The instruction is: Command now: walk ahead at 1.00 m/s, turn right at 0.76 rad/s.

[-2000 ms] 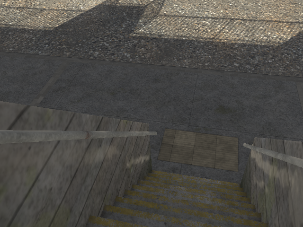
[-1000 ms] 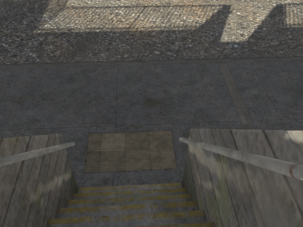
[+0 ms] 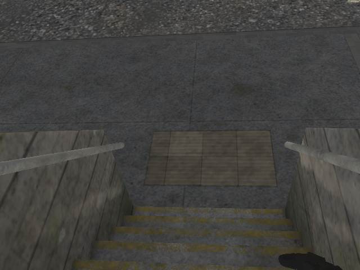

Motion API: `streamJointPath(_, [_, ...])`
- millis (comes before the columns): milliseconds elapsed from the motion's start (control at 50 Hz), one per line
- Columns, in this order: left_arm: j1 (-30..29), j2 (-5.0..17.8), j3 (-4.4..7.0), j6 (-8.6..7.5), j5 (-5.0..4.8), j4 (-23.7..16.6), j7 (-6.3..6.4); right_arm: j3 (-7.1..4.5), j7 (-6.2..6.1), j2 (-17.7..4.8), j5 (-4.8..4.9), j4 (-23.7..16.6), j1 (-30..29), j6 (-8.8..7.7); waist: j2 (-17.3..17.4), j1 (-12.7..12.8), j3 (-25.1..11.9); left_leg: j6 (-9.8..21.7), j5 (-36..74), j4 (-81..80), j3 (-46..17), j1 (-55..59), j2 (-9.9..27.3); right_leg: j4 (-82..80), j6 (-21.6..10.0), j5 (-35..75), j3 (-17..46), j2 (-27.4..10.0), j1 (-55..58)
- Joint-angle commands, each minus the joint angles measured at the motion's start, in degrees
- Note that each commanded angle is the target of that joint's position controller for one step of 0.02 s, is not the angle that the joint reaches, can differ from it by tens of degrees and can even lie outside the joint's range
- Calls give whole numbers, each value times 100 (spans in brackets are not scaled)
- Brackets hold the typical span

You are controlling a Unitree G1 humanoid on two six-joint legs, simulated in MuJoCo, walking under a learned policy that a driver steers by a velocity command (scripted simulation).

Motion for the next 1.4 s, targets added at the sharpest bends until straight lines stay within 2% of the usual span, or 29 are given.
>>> streamJointPath(20, [-757, 978, 237, -148, 12, -620, 99, -248, 101, -566, 33, -669, -630, -161, -732, -469, -235, 110, 2180, -2132, 116, 790, -87, -970, -1008, 2417, 1893, -730, 110])
streamJointPath(120, [-733, 668, 200, -129, 213, -547, -159, -257, 62, -270, 327, -719, -308, -231, -1434, 299, 590, 275, 2410, -4053, 563, 2634, 107, -392, -792, 1836, 889, -490, -314])
streamJointPath(200, [-2428, 1182, 339, -42, 308, -867, -62, -599, -32, -1038, 324, 277, 3150, 48, -976, -1629, -445, 1014, 1123, -4068, 848, 5214, 363, 3075, -829, 5922, 165, -1045, -749])
streamJointPath(220, [-2397, 1209, 408, 15, 409, -993, -123, -530, 33, -928, 396, 227, 3468, 87, 477, -2017, 127, 1423, 68, -6615, -28, 5297, 773, 5682, -614, 3713, -874, -179, -1427])
streamJointPath(260, [-2527, 206, 18, -56, 457, -1708, -23, -223, 310, -764, 417, 359, 3322, -29, 1432, -929, 395, 1461, 5651, -2540, -679, 6897, 1055, 6511, -323, -807, -1609, -167, -5306])
streamJointPath(320, [-2515, 985, 193, -389, 630, -1319, -14, -314, 113, -1068, 402, 778, 4034, -338, 386, -1033, -219, 2068, 1105, -2570, -1978, 6020, 1345, 3557, 203, 903, -408, -1274, -5754])
streamJointPath(380, [-2567, 745, 199, -221, 385, -1171, 19, -142, -27, -732, 351, 431, 2757, -438, 696, -427, -336, 2035, 226, -3378, -2557, 1264, 757, 1083, 701, 5282, -820, -1174, -1086])
streamJointPath(420, [-3494, 1390, 400, -278, 318, -1352, -96, -264, -100, -1100, 540, 239, 2708, -591, -224, -784, -289, 1822, -1824, -2406, -2350, 2197, 132, -771, 579, 7010, -768, -1088, -1449])
streamJointPath(460, [-3415, 598, 155, -315, 234, -1429, -190, -139, -91, -679, 637, 268, 2295, -594, -235, -858, -190, 1533, -3102, -2144, -1610, 680, -604, -2076, 679, 8161, -1328, -619, 928])
streamJointPath(520, [-2933, 572, 189, -264, 134, -1379, -97, -196, -63, -637, 283, 610, 2922, -346, 789, -1347, -12, 1565, -2459, -835, -1495, 1847, -709, -3002, 562, 7151, -1018, -720, 1006])
streamJointPath(560, [-1579, 900, 358, -325, 34, -912, -23, -299, -204, -792, 123, 600, 2282, -104, 1124, -770, -163, 1694, -1127, 793, -1768, 2458, -593, -4038, 388, 7167, -405, -1454, 1534])
streamJointPath(600, [37, 1282, 577, -321, 114, -458, -4, -400, -31, -722, 270, 637, 2218, -46, -740, 121, 215, 1425, -4186, 5073, -680, 32, -1506, -5211, -15, 8140, -80, -2296, 4000])
streamJointPath(620, [-492, 1311, 483, -332, 348, -583, -193, -324, -83, -273, 523, 428, 3089, -59, -1566, -914, -214, 1341, -5989, 5481, -129, -1771, -1213, -2036, 373, 11517, -237, -3108, 5270])
streamJointPath(640, [-462, 1316, 492, -363, 173, -570, -334, -209, -213, -114, 456, 382, 3352, -61, -2186, -1003, -635, 1343, -5696, 5433, 234, -2309, -709, -1641, 152, 11134, -111, -3485, 5362])
streamJointPath(700, [-392, 965, 408, -517, 142, -305, -299, -335, -187, -374, 72, 485, 2063, -71, -685, -890, 203, 1369, -2896, 4082, 237, -2416, -143, -2240, 132, 6050, -745, -2595, 2431])
streamJointPath(720, [-332, 1205, 446, -638, 75, -229, -267, -224, -221, -21, -92, 173, 1746, -66, -1393, -1021, 498, 1245, -2142, 3170, 20, -2441, 256, -1900, 48, 5775, -253, -3197, 1597])
streamJointPath(820, [-1463, 789, 208, -840, 16, -398, -54, -284, 189, -323, 24, 407, 1317, -218, -370, -1415, 596, 1073, 4513, -1983, 800, 2097, 126, -1389, 667, 1494, -1938, -2209, -1798])
streamJointPath(900, [-1431, 1423, 356, -787, 182, -65, -16, -457, 113, -933, 184, 643, 1795, -47, -1192, -1302, 409, 1226, 3150, -3308, 1306, 3460, 327, 562, 184, 3497, -1778, -2592, -443])
streamJointPath(940, [-1597, 1449, 375, -477, 306, -47, 51, -835, 115, -1599, -14, 1365, 3525, 39, -270, -2100, 321, 1628, 1235, -3774, 985, 5928, 77, 4304, 199, 4544, -2066, -1993, -1673])
streamJointPath(960, [-2543, 1549, 443, -318, 376, -225, 105, -883, 169, -1572, 171, 1459, 3935, 116, 740, -2888, 623, 1822, 739, -4276, 603, 6225, 250, 6486, 159, 1139, -2163, -1093, -2778])
streamJointPath(1000, [-775, 1036, 269, -323, 270, -577, 113, -527, 205, -1581, 293, 1354, 3471, -263, 1226, -1254, -12, 1426, 4095, -2298, -702, 6626, 1557, 4926, 11, -722, -463, -785, -4402])
streamJointPath(1060, [-1181, 681, 159, -298, 310, -805, 166, -142, 95, -704, 206, 673, 1615, -436, 93, -267, -338, 1513, -125, -2799, -849, 2849, 2225, 1481, 192, 2685, -390, -1062, -2775])
streamJointPath(1100, [-1198, 708, 194, -93, 561, -485, 276, -182, 59, -1117, 224, 571, 1551, -535, 477, -362, -222, 1704, 898, -2383, -1215, 1098, 2334, 1791, 558, 4262, -824, -992, -1160])
streamJointPath(1180, [-2121, 823, 183, -136, 333, -1080, 38, -98, -12, -804, 524, 533, 1331, -636, 164, -424, -164, 887, -2825, -1211, 642, 535, 1128, -1333, 260, 7747, -1198, -871, 125])
streamJointPath(1260, [-775, 1179, 378, 87, 188, -704, 84, -375, -48, -1374, 348, 459, 759, -586, 1062, 192, -472, 1102, -876, 287, 333, 1648, 2010, -1223, -238, 6894, -1587, -1497, 763])
streamJointPath(1300, [871, 1561, 620, 195, 88, -173, -123, -388, -184, -1076, 137, 417, 633, -318, -265, 956, -617, 958, 244, 4170, 1624, 1552, 1408, -2830, -804, 4847, -1823, -1218, 2396])
streamJointPath(1320, [629, 1350, 552, 219, -184, -132, -315, -319, -326, -464, 117, 285, 52, -50, -1509, 1236, 442, 1037, -3198, 7145, 1884, 182, 258, -3998, -1115, 5278, -628, -1769, 2189])
streamJointPath(1340, [320, 1522, 327, 68, -180, -98, -358, -19, -401, 222, 55, -499, 153, 21, -2947, 52, 1147, 877, -5879, 7609, 1852, -1897, -374, -1899, -730, 10756, -181, -1574, 2077])
streamJointPath(1400, [550, 1659, 387, 5, 83, -36, -106, -72, -175, -215, -42, -591, 556, -228, -1108, -413, 314, 667, -5660, 4664, 421, -3006, 237, -2223, -1361, 6790, 2057, -2202, 2315])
